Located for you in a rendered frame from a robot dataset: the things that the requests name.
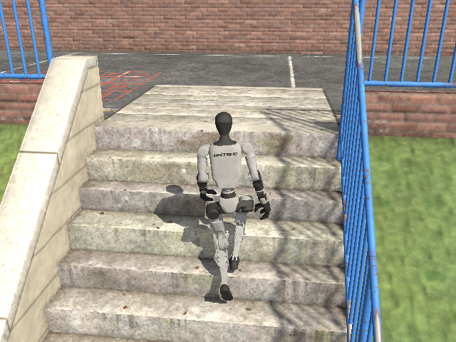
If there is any robot left forearm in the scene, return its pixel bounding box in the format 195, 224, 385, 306
197, 173, 207, 194

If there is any robot right forearm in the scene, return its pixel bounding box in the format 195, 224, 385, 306
252, 170, 268, 204

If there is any left robot hand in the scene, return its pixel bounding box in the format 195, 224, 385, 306
200, 190, 217, 201

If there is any humanoid robot torso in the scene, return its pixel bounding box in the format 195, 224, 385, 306
209, 139, 242, 214

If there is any right robot upper arm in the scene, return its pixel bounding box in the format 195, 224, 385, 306
239, 142, 259, 182

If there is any right robot hand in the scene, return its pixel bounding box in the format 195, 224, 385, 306
254, 201, 271, 220

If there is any humanoid robot head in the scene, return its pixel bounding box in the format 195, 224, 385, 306
213, 112, 237, 146

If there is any left robot upper arm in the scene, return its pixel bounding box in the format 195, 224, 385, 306
197, 144, 210, 182

